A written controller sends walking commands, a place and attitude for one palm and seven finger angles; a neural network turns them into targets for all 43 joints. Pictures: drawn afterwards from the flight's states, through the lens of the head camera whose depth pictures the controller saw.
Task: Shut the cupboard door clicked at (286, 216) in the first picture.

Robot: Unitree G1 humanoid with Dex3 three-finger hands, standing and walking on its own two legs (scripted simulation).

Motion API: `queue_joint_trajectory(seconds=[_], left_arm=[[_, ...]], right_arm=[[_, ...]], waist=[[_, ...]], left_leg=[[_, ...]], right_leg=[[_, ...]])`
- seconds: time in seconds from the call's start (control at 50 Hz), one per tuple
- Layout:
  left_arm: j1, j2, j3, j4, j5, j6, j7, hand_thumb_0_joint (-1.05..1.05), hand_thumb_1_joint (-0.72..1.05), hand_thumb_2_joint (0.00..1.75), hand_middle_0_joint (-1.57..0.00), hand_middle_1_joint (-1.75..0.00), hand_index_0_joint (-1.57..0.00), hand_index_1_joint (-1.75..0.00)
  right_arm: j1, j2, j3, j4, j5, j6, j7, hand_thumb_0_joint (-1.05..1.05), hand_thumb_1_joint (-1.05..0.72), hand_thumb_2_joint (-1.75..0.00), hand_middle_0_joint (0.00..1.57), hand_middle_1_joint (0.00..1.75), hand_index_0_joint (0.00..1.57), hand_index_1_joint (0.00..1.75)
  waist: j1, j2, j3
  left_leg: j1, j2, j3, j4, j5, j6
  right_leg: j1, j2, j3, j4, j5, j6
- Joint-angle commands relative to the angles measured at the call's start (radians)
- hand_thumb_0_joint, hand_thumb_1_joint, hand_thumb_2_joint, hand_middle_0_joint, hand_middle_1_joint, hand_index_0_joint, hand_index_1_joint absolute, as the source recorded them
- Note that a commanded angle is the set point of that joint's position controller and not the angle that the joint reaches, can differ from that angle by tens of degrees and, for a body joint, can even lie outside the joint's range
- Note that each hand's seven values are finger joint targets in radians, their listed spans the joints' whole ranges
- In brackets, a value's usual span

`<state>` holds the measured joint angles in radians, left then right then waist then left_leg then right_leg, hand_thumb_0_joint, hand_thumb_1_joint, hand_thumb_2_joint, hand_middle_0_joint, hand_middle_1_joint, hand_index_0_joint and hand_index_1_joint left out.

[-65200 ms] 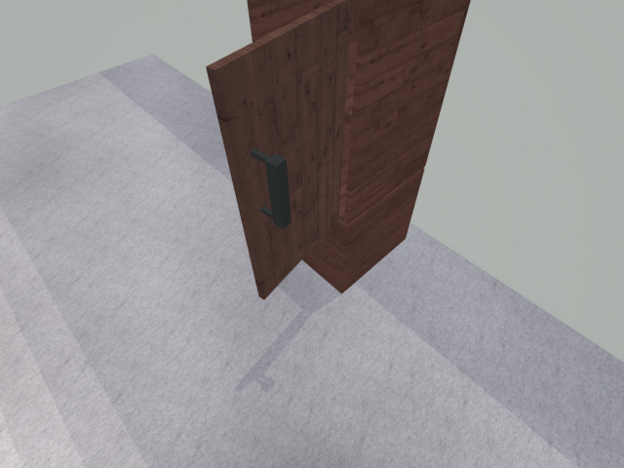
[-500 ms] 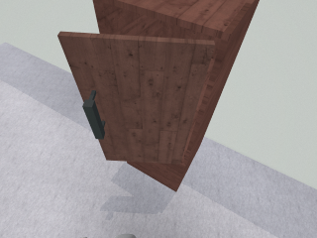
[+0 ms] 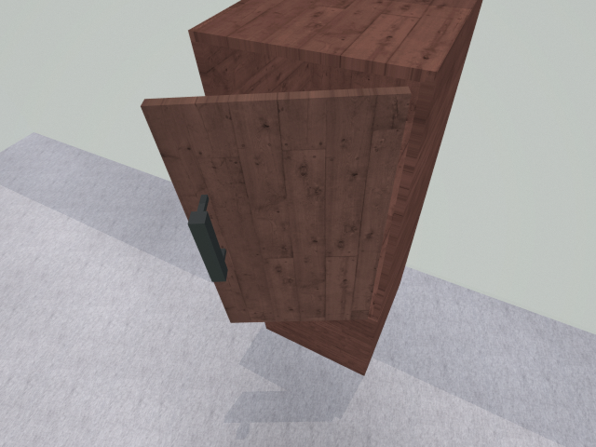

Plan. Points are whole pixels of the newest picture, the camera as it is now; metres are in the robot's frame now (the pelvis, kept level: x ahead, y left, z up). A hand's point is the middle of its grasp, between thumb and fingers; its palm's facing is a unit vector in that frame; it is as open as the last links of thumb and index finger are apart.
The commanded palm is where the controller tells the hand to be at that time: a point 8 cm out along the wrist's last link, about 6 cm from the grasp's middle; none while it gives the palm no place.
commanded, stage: come to a stop and stand still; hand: left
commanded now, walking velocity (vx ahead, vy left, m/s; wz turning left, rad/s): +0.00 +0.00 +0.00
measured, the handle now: (212, 239) +0.43 +0.18 +0.02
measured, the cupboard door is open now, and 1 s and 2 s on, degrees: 28 28 28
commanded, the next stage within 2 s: look again from close up in 0.06 s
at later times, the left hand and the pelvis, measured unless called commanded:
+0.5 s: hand out of the picture +0.03 +0.15 -0.17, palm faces +0.01 -0.97 -0.23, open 7.3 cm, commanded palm none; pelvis +0.03 -0.02 +0.01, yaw +0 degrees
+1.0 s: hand out of the picture +0.04 +0.12 -0.17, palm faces +0.03 -0.97 -0.24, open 7.3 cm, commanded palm none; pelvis +0.03 -0.05 +0.00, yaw +0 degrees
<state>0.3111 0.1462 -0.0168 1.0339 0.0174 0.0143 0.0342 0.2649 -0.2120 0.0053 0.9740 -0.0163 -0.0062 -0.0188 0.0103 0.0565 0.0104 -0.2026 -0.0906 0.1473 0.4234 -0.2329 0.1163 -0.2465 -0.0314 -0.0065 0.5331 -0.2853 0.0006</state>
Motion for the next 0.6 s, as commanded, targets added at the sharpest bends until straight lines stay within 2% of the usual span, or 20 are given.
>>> queue_joint_trajectory(seconds=[0.0, 0.1, 0.28, 0.38, 0.46, 0.56, 0.58], left_arm=[[0.021, 0.115, 0.021, -0.026, 0.000, -0.015, 0.005, 0.00, 0.90, 0.90, -0.20, -0.30, -0.20, -0.30], [0.003, 0.103, 0.018, 0.003, -0.005, -0.017, 0.005, 0.00, 0.90, 0.90, -0.20, -0.30, -0.20, -0.30], [-0.004, 0.094, 0.013, 0.043, -0.011, -0.021, 0.008, 0.00, 0.90, 0.90, -0.20, -0.30, -0.20, -0.30], [0.000, 0.086, 0.010, 0.057, -0.010, -0.025, 0.010, 0.00, 0.90, 0.90, -0.20, -0.30, -0.20, -0.30], [0.007, 0.084, 0.008, 0.066, -0.012, -0.027, 0.011, 0.00, 0.90, 0.90, -0.20, -0.30, -0.20, -0.30], [0.022, 0.081, 0.007, 0.070, -0.011, -0.035, 0.013, 0.00, 0.90, 0.90, -0.20, -0.30, -0.20, -0.30], [0.023, 0.080, 0.006, 0.070, -0.011, -0.035, 0.014, 0.00, 0.90, 0.90, -0.20, -0.30, -0.20, -0.30]], right_arm=[[0.043, -0.083, -0.013, -0.011, -0.001, -0.027, -0.011, 0.00, -0.90, -0.90, 0.20, 0.30, 0.20, 0.30], [0.071, -0.068, -0.004, 0.041, 0.000, -0.031, -0.015, 0.00, -0.90, -0.90, 0.20, 0.30, 0.20, 0.30], [0.104, -0.039, 0.004, 0.112, 0.002, -0.036, -0.021, 0.00, -0.90, -0.90, 0.20, 0.30, 0.20, 0.30], [0.108, -0.029, 0.005, 0.131, 0.004, -0.035, -0.022, 0.00, -0.90, -0.90, 0.20, 0.30, 0.20, 0.30], [0.107, -0.027, 0.006, 0.142, 0.004, -0.036, -0.024, 0.00, -0.90, -0.90, 0.20, 0.30, 0.20, 0.30], [0.099, -0.023, 0.004, 0.147, 0.006, -0.037, -0.026, 0.00, -0.90, -0.90, 0.20, 0.30, 0.20, 0.30], [0.095, -0.018, 0.005, 0.151, 0.006, -0.036, -0.026, 0.00, -0.90, -0.90, 0.20, 0.30, 0.20, 0.30]], waist=[[-0.004, -0.029, 0.043], [-0.008, -0.060, 0.050], [-0.007, -0.047, 0.041], [-0.011, -0.070, 0.046], [-0.012, -0.056, 0.037], [-0.016, -0.076, 0.017], [-0.014, -0.075, 0.031]], left_leg=[[0.011, 0.227, -0.262, -0.189, 0.020, -0.057], [0.021, 0.217, -0.235, -0.171, 0.099, -0.055], [0.063, 0.212, -0.209, -0.144, 0.219, -0.054], [0.073, 0.209, -0.196, -0.134, 0.222, -0.054], [0.093, 0.209, -0.186, -0.126, 0.246, -0.057], [0.120, 0.208, -0.176, -0.105, 0.289, -0.059], [0.114, 0.207, -0.176, -0.102, 0.289, -0.057]], right_leg=[[-0.030, -0.046, 0.069, -0.071, 0.022, -0.052], [0.006, -0.059, 0.080, -0.102, 0.068, -0.052], [0.041, -0.065, 0.078, -0.120, 0.123, -0.051], [0.046, -0.071, 0.086, -0.135, 0.159, -0.053], [0.051, -0.073, 0.088, -0.137, 0.180, -0.053], [0.067, -0.078, 0.095, -0.141, 0.257, -0.056], [0.067, -0.077, 0.094, -0.144, 0.267, -0.056]])
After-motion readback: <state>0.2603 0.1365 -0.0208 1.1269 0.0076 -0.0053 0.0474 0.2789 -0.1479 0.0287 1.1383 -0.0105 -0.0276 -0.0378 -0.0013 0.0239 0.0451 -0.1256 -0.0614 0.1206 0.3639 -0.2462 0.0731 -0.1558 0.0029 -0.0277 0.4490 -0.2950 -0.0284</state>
